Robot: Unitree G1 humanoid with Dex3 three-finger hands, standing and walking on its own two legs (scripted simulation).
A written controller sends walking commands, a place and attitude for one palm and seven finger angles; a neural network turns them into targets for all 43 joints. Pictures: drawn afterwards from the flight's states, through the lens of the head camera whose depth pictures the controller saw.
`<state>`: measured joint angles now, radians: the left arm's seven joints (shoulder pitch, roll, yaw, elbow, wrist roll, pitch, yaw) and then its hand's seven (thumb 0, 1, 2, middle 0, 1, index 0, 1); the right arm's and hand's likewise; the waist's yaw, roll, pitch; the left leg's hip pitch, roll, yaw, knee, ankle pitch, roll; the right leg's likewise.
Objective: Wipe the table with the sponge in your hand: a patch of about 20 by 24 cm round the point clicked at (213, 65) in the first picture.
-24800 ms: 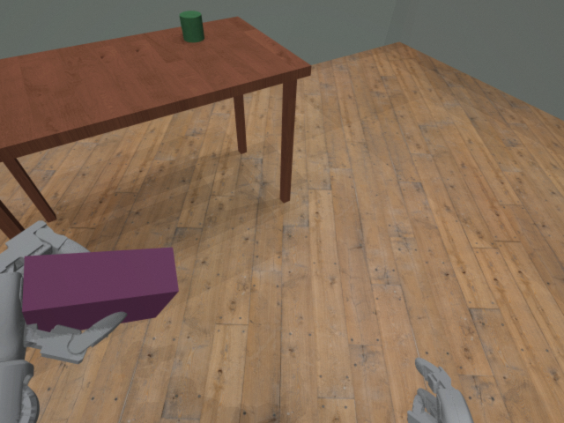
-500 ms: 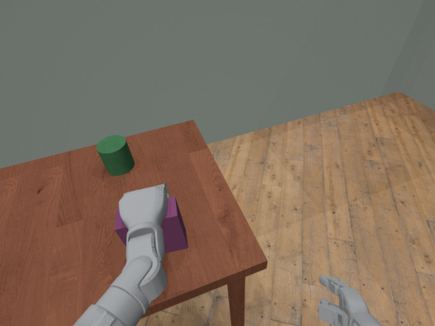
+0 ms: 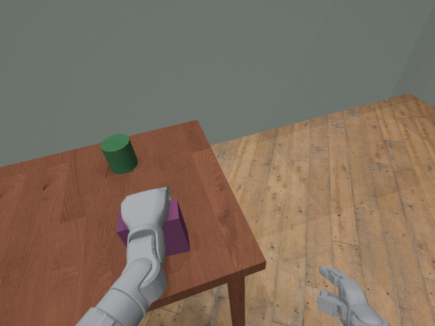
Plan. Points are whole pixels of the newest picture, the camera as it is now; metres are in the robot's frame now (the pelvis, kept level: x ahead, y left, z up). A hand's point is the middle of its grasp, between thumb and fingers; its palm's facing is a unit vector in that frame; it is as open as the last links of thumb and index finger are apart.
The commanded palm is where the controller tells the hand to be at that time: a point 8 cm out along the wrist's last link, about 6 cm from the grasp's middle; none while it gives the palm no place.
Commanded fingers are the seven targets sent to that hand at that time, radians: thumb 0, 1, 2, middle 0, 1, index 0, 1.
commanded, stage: wipe back along the third lane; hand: left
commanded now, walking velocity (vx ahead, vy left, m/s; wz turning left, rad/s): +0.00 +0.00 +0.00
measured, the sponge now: (159, 238) +0.30 +0.18 -0.02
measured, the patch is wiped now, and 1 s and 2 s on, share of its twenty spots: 1.00 1.00 1.00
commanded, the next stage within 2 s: slide back across to the middle lane in 0.52 s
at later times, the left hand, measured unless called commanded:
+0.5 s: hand (154, 224) +0.30 +0.18 +0.03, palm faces +0.00 -0.07 -1.00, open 9.4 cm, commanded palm +0.25 +0.16 +0.06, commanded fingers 0.00 0.10 1.30 -1.20 -1.60 -1.20 -1.60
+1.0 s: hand (147, 225) +0.29 +0.19 +0.04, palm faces +0.02 -0.13 -0.99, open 9.4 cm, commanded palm +0.24 +0.20 +0.08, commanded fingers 0.00 0.10 1.30 -1.20 -1.60 -1.20 -1.60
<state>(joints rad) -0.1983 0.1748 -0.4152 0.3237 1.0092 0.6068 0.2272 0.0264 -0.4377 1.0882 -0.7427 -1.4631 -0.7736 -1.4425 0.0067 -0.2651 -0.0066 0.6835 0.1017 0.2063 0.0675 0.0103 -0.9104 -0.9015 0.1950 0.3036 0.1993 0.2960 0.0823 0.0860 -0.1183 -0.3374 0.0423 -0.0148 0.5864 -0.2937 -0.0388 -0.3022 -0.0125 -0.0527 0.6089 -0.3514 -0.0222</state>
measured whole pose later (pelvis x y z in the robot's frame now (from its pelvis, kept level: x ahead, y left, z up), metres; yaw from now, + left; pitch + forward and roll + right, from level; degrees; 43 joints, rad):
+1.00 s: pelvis +0.00 +0.00 +0.00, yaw -1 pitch +1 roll +1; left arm -0.11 0.21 -0.34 0.21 0.98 0.58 0.21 0.01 -0.44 1.09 -0.75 -1.47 -0.78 -1.44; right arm 0.02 -0.26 0.01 0.67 0.10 0.19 0.05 0.01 -0.91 -0.90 0.20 0.30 0.20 0.30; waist 0.07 0.08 -0.10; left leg -0.29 0.05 0.00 0.56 -0.29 -0.04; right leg -0.27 -0.01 -0.03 0.59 -0.34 -0.02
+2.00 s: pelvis -0.02 +0.00 +0.00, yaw +0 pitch +4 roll +0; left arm -0.32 0.33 -0.16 0.53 1.00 0.38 0.14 -0.01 -0.52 1.14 -0.82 -1.41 -0.85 -1.37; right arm 0.11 -0.27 0.00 0.71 0.09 0.11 -0.04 0.01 -0.91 -0.90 0.20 0.30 0.20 0.30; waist 0.05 0.08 -0.10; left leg -0.41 0.05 -0.02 0.59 -0.26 -0.03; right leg -0.37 0.00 -0.05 0.61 -0.31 -0.03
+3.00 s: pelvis -0.02 +0.02 -0.01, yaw -1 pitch +12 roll -1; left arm -0.67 0.49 -0.02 0.99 1.02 0.19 0.19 0.01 -0.55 1.17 -0.84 -1.39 -0.86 -1.37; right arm 0.23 -0.29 -0.03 0.75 0.08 0.13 -0.03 0.01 -0.91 -0.90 0.20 0.30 0.20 0.30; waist -0.03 0.06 -0.13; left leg -0.60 0.06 -0.02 0.67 -0.28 -0.02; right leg -0.54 0.01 -0.04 0.63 -0.30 -0.01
